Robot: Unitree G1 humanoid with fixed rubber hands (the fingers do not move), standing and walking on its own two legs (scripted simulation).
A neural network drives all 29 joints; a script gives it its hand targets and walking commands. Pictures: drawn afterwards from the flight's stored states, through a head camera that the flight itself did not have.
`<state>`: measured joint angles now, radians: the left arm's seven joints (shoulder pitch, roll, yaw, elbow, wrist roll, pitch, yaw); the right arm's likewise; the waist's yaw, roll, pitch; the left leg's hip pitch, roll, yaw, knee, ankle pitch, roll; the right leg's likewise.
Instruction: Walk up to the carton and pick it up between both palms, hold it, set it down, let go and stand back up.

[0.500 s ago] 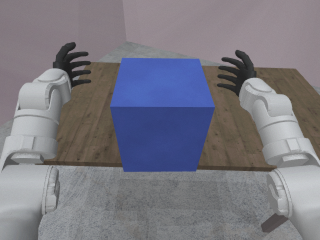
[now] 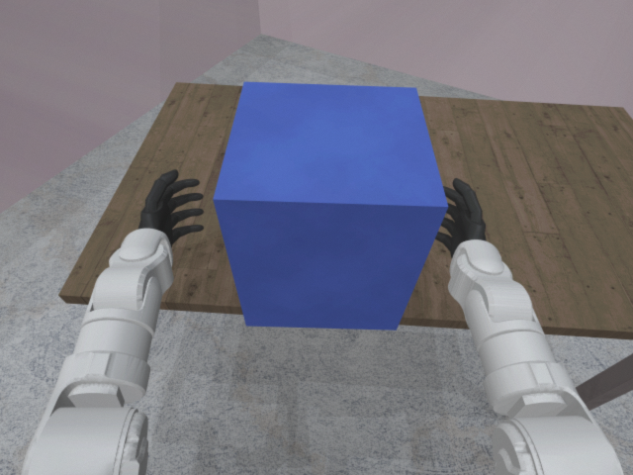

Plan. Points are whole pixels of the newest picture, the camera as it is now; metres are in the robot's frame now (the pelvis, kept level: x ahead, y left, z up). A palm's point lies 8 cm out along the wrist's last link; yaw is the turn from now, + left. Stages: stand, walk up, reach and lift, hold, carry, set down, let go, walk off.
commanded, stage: reach and lift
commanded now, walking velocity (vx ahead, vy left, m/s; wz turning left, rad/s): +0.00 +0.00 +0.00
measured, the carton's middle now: (325, 214) +0.44 +0.03 +0.09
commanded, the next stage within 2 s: none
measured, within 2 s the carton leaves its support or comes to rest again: neither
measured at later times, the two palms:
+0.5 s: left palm (167, 218) +0.41 +0.23 +0.10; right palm (445, 227) +0.42 -0.12 +0.10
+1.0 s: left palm (194, 217) +0.42 +0.20 +0.10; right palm (435, 225) +0.42 -0.11 +0.10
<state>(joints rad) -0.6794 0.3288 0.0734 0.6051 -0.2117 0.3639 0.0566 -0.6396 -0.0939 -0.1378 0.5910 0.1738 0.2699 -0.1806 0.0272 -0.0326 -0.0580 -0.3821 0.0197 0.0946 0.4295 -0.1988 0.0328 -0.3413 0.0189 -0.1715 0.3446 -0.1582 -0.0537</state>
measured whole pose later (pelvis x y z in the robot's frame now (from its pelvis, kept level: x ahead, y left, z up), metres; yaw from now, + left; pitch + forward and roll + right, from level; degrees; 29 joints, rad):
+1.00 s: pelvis +0.00 +0.00 +0.00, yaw -1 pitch +9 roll -1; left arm -0.83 0.13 0.23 0.88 0.00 0.17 0.09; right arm -0.80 0.01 -0.21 0.85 0.05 0.14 -0.23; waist 0.05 -0.03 -0.09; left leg -0.38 0.02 0.12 0.45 -0.21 0.04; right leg -0.36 0.02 -0.15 0.37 -0.17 -0.05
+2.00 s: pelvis +0.01 +0.02 +0.01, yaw +0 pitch +0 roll -1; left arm -0.72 -0.03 0.41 0.77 0.30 0.15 0.00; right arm -0.71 0.11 -0.55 0.95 -0.30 -0.12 -0.08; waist 0.10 -0.06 -0.01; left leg -0.15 0.00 0.11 0.36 -0.20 0.05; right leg -0.11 0.01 -0.15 0.26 -0.15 -0.03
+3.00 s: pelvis -0.01 +0.00 +0.01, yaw +0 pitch +0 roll -1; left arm -0.74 0.01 0.30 0.65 0.19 0.21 0.05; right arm -0.74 0.03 -0.32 0.98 -0.11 -0.18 -0.14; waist 0.05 -0.08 -0.06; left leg -0.18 0.02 0.09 0.37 -0.18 0.03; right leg -0.13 0.03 -0.17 0.26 -0.13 -0.05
